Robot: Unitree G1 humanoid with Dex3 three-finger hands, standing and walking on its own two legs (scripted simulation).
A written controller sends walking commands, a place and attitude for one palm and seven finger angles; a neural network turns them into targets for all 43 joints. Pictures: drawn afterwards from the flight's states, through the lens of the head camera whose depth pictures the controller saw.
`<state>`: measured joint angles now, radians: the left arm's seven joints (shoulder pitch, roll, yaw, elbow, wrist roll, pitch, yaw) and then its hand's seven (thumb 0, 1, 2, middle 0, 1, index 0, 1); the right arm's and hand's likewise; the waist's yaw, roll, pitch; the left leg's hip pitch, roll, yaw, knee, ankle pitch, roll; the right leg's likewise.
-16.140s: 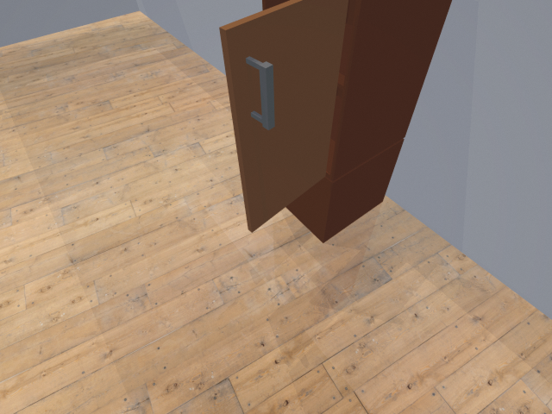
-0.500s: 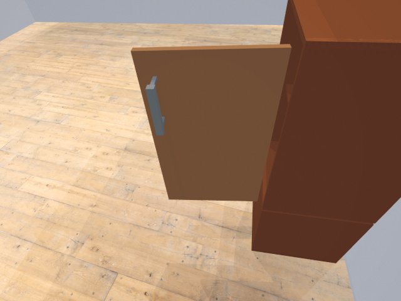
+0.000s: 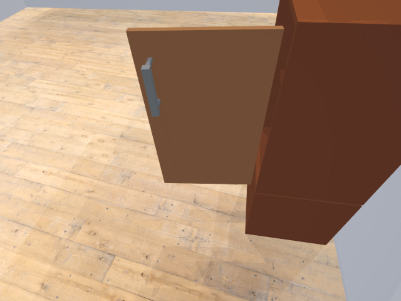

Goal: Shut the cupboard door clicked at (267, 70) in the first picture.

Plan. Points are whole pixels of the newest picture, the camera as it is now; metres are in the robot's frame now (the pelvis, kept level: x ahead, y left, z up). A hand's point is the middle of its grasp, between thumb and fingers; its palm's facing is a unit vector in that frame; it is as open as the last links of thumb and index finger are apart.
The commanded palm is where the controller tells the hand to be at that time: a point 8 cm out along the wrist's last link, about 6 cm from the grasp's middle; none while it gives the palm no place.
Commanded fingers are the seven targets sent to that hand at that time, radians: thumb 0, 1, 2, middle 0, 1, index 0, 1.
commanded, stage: come to a stop and stand still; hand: left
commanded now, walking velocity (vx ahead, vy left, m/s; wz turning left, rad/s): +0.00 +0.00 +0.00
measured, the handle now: (152, 88) +0.57 +0.15 +0.13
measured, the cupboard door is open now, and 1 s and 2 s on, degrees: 97 97 97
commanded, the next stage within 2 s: look again from close up in 0.24 s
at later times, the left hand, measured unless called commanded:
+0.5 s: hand out of the picture +0.00 +0.17 -0.15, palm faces +0.03 -0.98 -0.20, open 7.3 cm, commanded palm none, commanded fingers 0.00 0.90 0.90 -0.20 -0.30 -0.20 -0.30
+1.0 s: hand out of the picture +0.06 +0.17 -0.16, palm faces +0.03 -0.98 -0.22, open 7.3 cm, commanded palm none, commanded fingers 0.00 0.90 0.90 -0.20 -0.30 -0.20 -0.30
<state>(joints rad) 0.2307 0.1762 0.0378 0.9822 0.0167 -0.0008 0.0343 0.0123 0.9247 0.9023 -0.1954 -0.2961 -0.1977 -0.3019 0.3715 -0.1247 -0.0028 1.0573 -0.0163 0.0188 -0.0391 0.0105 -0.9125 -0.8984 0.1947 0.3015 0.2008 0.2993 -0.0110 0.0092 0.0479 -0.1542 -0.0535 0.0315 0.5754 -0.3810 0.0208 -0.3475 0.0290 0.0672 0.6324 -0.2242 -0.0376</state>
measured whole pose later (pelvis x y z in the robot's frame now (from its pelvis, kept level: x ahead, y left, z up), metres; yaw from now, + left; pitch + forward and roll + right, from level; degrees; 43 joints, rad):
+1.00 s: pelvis +0.03 -0.01 +0.01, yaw +1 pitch +0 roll +0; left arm 0.24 0.16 0.00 1.08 0.01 -0.01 0.03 0.01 0.92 0.90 -0.20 -0.30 -0.20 -0.30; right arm 0.31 -0.15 0.01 1.11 -0.02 -0.03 -0.04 0.01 -0.91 -0.90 0.20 0.30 0.20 0.30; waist -0.01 0.02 0.04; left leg -0.06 -0.01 -0.01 0.40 -0.33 0.00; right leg -0.25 0.07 0.03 0.47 -0.21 -0.05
